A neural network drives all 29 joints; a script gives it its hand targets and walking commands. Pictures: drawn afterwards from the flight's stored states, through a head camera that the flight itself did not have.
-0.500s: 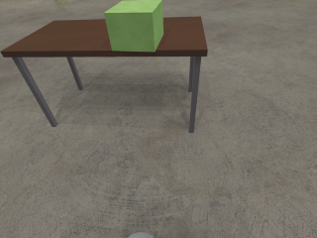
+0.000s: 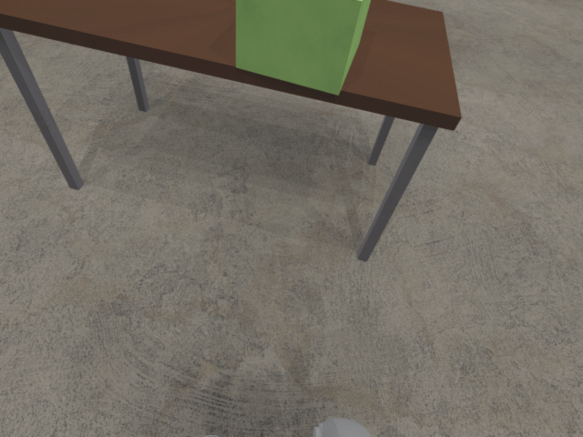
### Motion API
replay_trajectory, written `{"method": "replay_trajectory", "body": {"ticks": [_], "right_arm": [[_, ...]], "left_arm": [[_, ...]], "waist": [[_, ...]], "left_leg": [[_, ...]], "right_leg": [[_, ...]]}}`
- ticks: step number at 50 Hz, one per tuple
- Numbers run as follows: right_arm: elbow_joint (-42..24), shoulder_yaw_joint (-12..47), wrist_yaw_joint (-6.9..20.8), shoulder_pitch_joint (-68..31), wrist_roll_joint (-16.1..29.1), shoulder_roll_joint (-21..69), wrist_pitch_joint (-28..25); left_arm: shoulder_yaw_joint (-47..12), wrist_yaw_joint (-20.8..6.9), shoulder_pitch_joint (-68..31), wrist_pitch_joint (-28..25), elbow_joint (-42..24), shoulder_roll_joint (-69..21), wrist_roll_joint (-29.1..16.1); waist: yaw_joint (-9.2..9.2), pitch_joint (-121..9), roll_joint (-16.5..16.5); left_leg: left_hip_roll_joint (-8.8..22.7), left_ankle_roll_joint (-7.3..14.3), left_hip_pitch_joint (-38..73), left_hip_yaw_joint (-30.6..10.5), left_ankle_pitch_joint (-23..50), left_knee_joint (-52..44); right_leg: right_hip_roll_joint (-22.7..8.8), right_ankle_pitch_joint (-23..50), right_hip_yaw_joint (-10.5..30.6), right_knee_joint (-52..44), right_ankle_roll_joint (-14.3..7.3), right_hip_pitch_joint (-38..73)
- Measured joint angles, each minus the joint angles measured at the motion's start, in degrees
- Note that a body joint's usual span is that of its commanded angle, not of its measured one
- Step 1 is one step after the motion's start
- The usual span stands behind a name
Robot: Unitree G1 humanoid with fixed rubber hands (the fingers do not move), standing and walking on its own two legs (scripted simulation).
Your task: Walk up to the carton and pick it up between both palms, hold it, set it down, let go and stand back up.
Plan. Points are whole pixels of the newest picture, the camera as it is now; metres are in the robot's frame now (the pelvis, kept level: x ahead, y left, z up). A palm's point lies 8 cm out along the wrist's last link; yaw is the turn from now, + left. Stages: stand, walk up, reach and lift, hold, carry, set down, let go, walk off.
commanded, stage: walk up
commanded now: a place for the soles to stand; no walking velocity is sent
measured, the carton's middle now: (308, 14) +1.07 -0.04 +0.10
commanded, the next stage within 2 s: none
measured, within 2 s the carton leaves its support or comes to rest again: neither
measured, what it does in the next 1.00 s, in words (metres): walks ahead: right foot, then left foot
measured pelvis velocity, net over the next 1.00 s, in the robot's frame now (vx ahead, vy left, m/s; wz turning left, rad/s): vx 0.43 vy -0.02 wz -0.07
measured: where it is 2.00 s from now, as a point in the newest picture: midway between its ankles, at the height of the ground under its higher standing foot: (281, 326)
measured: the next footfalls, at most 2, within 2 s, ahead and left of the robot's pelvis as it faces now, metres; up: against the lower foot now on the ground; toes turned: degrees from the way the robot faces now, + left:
right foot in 0.26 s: +0.29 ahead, -0.20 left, +0.00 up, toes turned -9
left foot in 0.74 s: +0.50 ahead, +0.09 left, +0.00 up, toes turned +4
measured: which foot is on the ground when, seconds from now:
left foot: down 0.00-0.30, up 0.32-0.72, down 0.74-1.00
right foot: up 0.00-0.24, down 0.26-0.76, up 0.78-1.00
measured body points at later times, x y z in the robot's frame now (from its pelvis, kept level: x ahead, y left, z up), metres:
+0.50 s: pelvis +0.22 -0.07 +0.00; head +0.23 -0.10 +0.45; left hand +0.25 +0.17 -0.12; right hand +0.29 -0.32 -0.15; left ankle +0.25 +0.04 -0.64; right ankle +0.25 -0.19 -0.72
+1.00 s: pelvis +0.43 -0.02 +0.01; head +0.44 +0.02 +0.46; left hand +0.52 +0.22 -0.14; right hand +0.45 -0.27 -0.10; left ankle +0.46 +0.09 -0.72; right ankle +0.44 -0.16 -0.64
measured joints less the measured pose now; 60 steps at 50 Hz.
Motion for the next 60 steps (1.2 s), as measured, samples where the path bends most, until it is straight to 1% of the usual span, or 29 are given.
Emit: {"method": "replay_trajectory", "body": {"ticks": [3,5,7,10,12,13,14,15,17,19,20,22,26,30,33,36,37,38,39,40,41,43,44,46,51,55,57,59,60], "right_arm": [[1.03,-0.50,0.24,2.65,-0.69,-1.08,-1.00],[1.83,-0.73,0.26,3.99,-1.17,-1.81,-1.41],[2.49,-0.88,0.30,4.81,-1.64,-2.50,-1.61],[3.04,-0.97,0.54,5.23,-2.20,-3.57,-1.75],[3.36,-0.89,0.73,5.25,-2.56,-4.38,-1.52],[3.54,-0.84,0.81,5.22,-2.75,-4.88,-1.25],[3.93,-0.86,0.89,4.74,-2.92,-5.65,-0.83],[4.12,-0.79,1.00,4.31,-2.92,-6.11,-0.30],[3.67,-0.58,1.35,3.75,-2.17,-6.41,1.20],[3.34,-0.37,1.48,2.64,-2.05,-7.14,2.27],[3.29,-0.34,1.53,1.84,-1.99,-7.56,2.40],[2.94,-0.40,1.54,0.21,-1.84,-7.95,2.18],[1.22,-0.43,1.81,-2.45,-1.79,-7.59,1.94],[0.15,-0.28,2.76,-4.24,-2.05,-6.42,2.25],[0.16,-0.12,3.38,-4.60,-2.09,-5.39,2.02],[0.58,-0.21,3.38,-4.21,-2.14,-4.51,1.40],[0.66,-0.31,3.18,-3.93,-2.23,-4.26,1.02],[1.13,-0.49,2.85,-4.16,-2.30,-3.41,0.59],[1.20,-0.51,2.52,-4.39,-2.37,-2.73,0.21],[0.84,-0.41,2.17,-4.46,-2.12,-2.35,-0.04],[0.56,-0.28,1.74,-4.44,-1.45,-2.00,-0.08],[0.54,-0.05,0.86,-3.90,-0.02,-1.01,0.17],[0.65,0.11,0.50,-3.35,0.21,-0.52,0.22],[1.17,0.41,0.12,-1.90,-0.01,-0.06,0.01],[3.71,0.04,0.13,2.21,-0.64,-0.91,-0.97],[5.68,-0.26,0.07,4.53,-1.09,-2.40,-1.07],[6.29,-0.24,0.18,5.01,-1.19,-3.26,-0.60],[6.65,0.02,0.30,5.32,-1.19,-4.01,0.15],[6.83,0.24,0.36,5.33,-1.13,-4.38,0.56]], "left_arm": [[0.38,-0.33,-1.18,-0.17,-1.54,-0.93,0.72],[0.57,-0.79,-1.60,-0.03,-2.23,-1.67,0.96],[0.66,-1.40,-1.78,-0.12,-2.72,-2.43,1.00],[0.83,-2.18,-1.46,-0.75,-3.18,-3.55,1.00],[1.04,-2.28,-0.63,-1.30,-3.36,-4.26,1.18],[1.24,-2.11,-0.13,-1.67,-3.35,-4.71,1.33],[1.52,-1.79,-0.03,-1.98,-3.03,-5.68,1.49],[1.64,-1.44,0.24,-2.27,-3.21,-6.38,1.78],[1.39,-0.63,1.08,-2.07,-3.72,-7.24,0.85],[1.03,0.10,2.23,-1.47,-3.46,-8.35,-0.87],[0.80,0.42,3.04,-1.44,-3.32,-8.85,-1.17],[0.51,0.86,4.96,-1.89,-2.91,-9.21,-0.94],[0.89,1.12,8.71,-2.88,-0.53,-8.46,-0.30],[1.50,1.35,11.49,-3.27,2.12,-7.27,0.20],[1.85,1.10,12.27,-3.33,3.22,-6.38,0.71],[1.95,0.64,12.02,-3.00,3.51,-5.58,1.47],[1.89,0.49,11.89,-2.77,3.51,-5.32,1.77],[1.85,0.34,11.19,-2.42,3.74,-4.69,1.90],[1.72,0.16,10.46,-2.03,3.84,-4.26,1.92],[1.47,-0.04,9.92,-1.54,3.61,-4.10,1.70],[1.24,-0.18,9.43,-0.93,3.23,-3.97,1.43],[1.02,-0.39,7.98,0.10,2.66,-3.19,1.16],[1.05,-0.46,6.96,0.28,2.43,-2.63,1.00],[1.27,-0.55,4.95,0.06,1.73,-1.68,0.62],[2.02,-0.73,1.07,-0.41,-0.25,-1.00,0.78],[2.08,-1.30,-1.17,-0.33,-1.11,-2.14,1.08],[1.87,-1.39,-1.79,-0.68,-1.36,-3.08,1.13],[1.67,-1.10,-1.94,-1.31,-1.64,-3.96,1.32],[1.68,-0.81,-2.04,-1.69,-1.61,-4.51,1.43]], "waist": [[-0.75,-1.65,0.93],[-0.98,-2.91,1.61],[-1.09,-3.97,2.31],[-1.14,-5.21,3.36],[-0.98,-5.93,4.33],[-0.65,-6.26,5.32],[-0.20,-6.03,7.67],[0.09,-5.88,9.41],[1.17,-5.91,10.51],[2.40,-5.53,11.57],[2.90,-5.13,12.20],[3.69,-4.31,12.82],[4.57,-3.65,12.65],[4.78,-4.25,11.43],[4.71,-4.93,10.21],[4.80,-5.55,8.93],[4.71,-5.73,8.31],[4.44,-5.19,6.22],[4.52,-4.51,4.36],[4.50,-4.03,3.56],[4.06,-3.72,3.35],[2.58,-3.19,2.84],[2.02,-2.85,2.35],[1.33,-2.22,1.45],[-0.26,-2.11,1.16],[-0.70,-2.34,2.22],[-0.87,-2.46,3.10],[-0.96,-2.79,4.08],[-0.76,-2.99,4.88]], "left_leg": [[0.21,-0.38,4.01,0.29,-0.83,-3.42],[0.47,-0.75,6.36,0.66,-1.74,-5.18],[0.84,-1.36,8.50,1.19,-2.97,-6.35],[1.49,-2.71,11.09,2.17,-6.10,-5.93],[2.40,-3.73,12.48,2.70,-9.58,-3.61],[3.45,-4.08,12.77,2.74,-11.92,-1.41],[5.59,-3.32,12.42,2.10,-14.43,2.12],[6.89,-2.06,10.76,0.70,-14.93,7.61],[5.26,-1.53,5.60,-2.22,-15.94,20.12],[3.43,-1.56,0.00,-2.44,-14.66,30.00],[2.94,-1.62,-2.71,-2.06,-13.49,32.94],[2.66,-1.89,-7.64,-0.88,-11.78,34.53],[4.04,-2.89,-14.51,-0.72,-8.46,28.34],[6.28,-3.28,-17.26,-2.15,-0.14,19.18],[7.38,-2.75,-15.74,-2.88,5.63,10.64],[7.26,-1.64,-10.87,-2.27,7.73,2.70],[6.70,-1.34,-8.72,-1.71,7.69,0.58],[5.15,-1.25,-7.94,-0.65,6.38,1.60],[3.96,-1.16,-7.36,0.71,4.46,3.35],[3.66,-1.02,-7.02,1.63,2.45,5.13],[3.77,-0.84,-6.57,1.99,0.77,6.33],[3.93,-0.69,-4.66,2.05,-0.65,5.99],[3.90,-0.67,-3.28,2.21,-0.71,4.81],[3.88,-0.75,-0.18,2.90,-0.39,1.54],[3.77,-0.92,5.97,4.44,0.04,-5.39],[3.96,-1.75,9.56,5.96,-1.57,-7.52],[4.29,-2.44,10.55,6.70,-3.59,-6.36],[4.99,-3.30,10.43,7.02,-6.98,-2.63],[5.76,-3.59,9.70,6.93,-9.20,0.41]], "right_leg": [[0.33,0.50,0.80,-4.93,0.75,-4.65],[-0.02,2.96,1.22,-9.87,1.25,-6.57],[-0.74,7.03,1.26,-16.62,1.38,-7.22],[-1.54,13.25,1.24,-27.70,0.65,-5.63],[-1.32,16.50,0.64,-33.93,-0.19,-2.57],[-0.49,16.80,0.20,-35.17,-0.45,-1.24],[1.27,15.32,-0.82,-33.12,-0.42,-1.15],[2.49,13.12,-1.84,-30.44,-0.45,-1.46],[3.09,9.06,-2.42,-26.51,-0.79,-1.87],[3.43,7.67,-2.57,-26.74,-1.07,-0.21],[3.64,7.53,-2.71,-27.82,-1.04,1.15],[3.84,7.56,-2.94,-30.50,-1.11,4.06],[4.29,7.48,-3.50,-35.78,-1.32,9.64],[4.55,6.22,-3.83,-39.30,-0.87,14.23],[4.16,3.97,-4.34,-40.07,0.14,17.27],[3.13,0.05,-4.79,-38.42,1.45,19.90],[2.40,-1.82,-4.74,-36.92,1.85,20.45],[0.45,-4.08,-4.26,-34.46,1.44,20.69],[-1.29,-5.37,-3.00,-30.57,0.22,19.87],[-1.34,-5.76,-0.98,-24.76,-0.52,17.89],[-0.38,-6.41,0.51,-18.38,-0.83,15.52],[1.61,-6.15,1.34,-8.10,-1.02,10.77],[2.19,-5.09,1.28,-5.01,-0.99,8.44],[2.60,-2.63,0.86,-3.47,-0.67,4.28],[1.93,1.84,0.31,-10.51,0.69,-2.82],[0.71,8.67,-0.02,-22.89,0.80,-3.52],[0.58,13.06,-0.46,-29.75,0.36,-1.88],[1.16,19.61,-1.24,-36.46,-0.43,1.22],[1.72,17.45,-1.45,-37.51,-0.20,2.45]]}}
